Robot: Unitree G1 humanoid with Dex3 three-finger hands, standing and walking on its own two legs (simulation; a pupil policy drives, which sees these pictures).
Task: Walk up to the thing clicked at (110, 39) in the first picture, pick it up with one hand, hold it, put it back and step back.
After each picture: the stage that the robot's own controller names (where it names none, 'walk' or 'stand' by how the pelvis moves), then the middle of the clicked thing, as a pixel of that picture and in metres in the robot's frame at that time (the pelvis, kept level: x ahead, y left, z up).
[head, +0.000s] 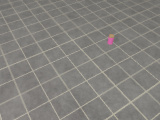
stand; (110, 39) +1.48 -0.39 -0.72
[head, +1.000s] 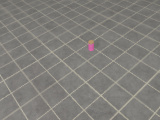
walk; (91, 45) +1.38 +0.00 -0.69
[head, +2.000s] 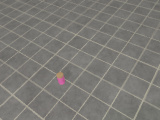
walk; (60, 78) +0.86 +0.26 -0.71
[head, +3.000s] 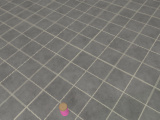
walk; (63, 109) +0.53 +0.21 -0.71
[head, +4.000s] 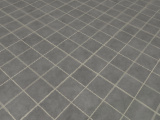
stand; out of the picture +0.41 +0.16 -0.71
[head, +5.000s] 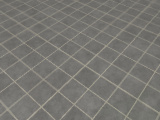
stand; out of the picture +0.40 +0.16 -0.72
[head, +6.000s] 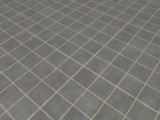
stand; out of the picture +0.39 +0.17 -0.73
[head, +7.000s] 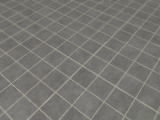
stand; out of the picture +0.38 +0.18 -0.73
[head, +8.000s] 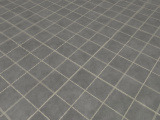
go down; out of the picture +0.39 +0.18 -0.73
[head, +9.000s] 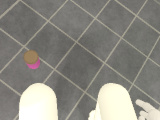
go down; (32, 60) +0.46 +0.21 -0.36
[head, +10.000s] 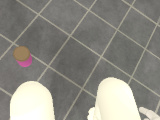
approach; (23, 57) +0.45 +0.23 -0.31
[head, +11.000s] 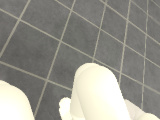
close in; out of the picture +0.44 +0.27 -0.22
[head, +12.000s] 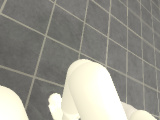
close; out of the picture +0.44 +0.28 -0.22
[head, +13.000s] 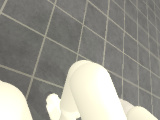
lift; out of the picture +0.41 +0.26 -0.23
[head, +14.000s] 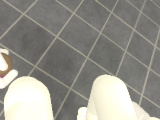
lift; out of the picture +0.35 +0.26 -0.12
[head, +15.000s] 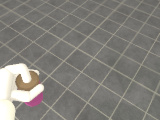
lift; (30, 89) +0.33 +0.17 +0.03
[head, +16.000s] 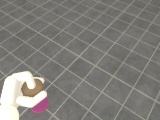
hold; (36, 96) +0.31 +0.17 +0.00
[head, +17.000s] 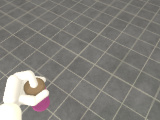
hold; (37, 95) +0.32 +0.17 -0.01
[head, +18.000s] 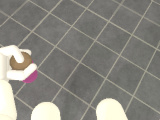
crouch; (25, 68) +0.40 +0.19 -0.09
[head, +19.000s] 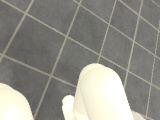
lower; out of the picture +0.42 +0.28 -0.22
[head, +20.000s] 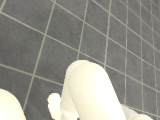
lower; out of the picture +0.43 +0.29 -0.23
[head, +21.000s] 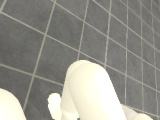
lower; out of the picture +0.43 +0.29 -0.23
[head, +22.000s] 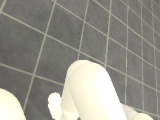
lower; out of the picture +0.43 +0.29 -0.23
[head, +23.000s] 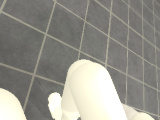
loosen; out of the picture +0.43 +0.29 -0.23
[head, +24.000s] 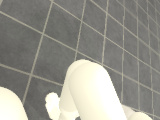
withdraw; out of the picture +0.42 +0.28 -0.23
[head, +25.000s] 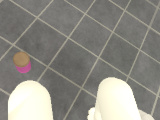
walk; (22, 63) +0.44 +0.23 -0.30
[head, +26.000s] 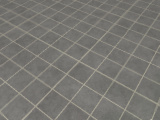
stand; out of the picture +0.38 +0.17 -0.65
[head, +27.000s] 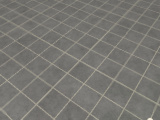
stand; out of the picture +0.39 +0.18 -0.66
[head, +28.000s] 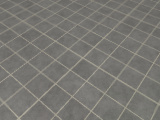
stand; out of the picture +0.39 +0.17 -0.68
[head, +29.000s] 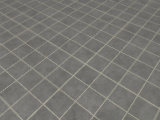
walk; out of the picture +0.41 +0.17 -0.72
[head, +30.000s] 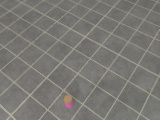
walk; (68, 101) +0.49 +0.14 -0.71
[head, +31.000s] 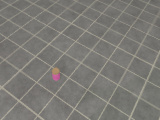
walk; (56, 74) +0.77 +0.16 -0.71
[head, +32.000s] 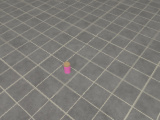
stand; (67, 67) +1.03 +0.19 -0.70
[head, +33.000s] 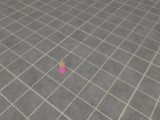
stand; (62, 67) +1.02 +0.19 -0.72
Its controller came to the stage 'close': yes
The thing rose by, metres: 0.70
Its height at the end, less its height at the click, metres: +0.00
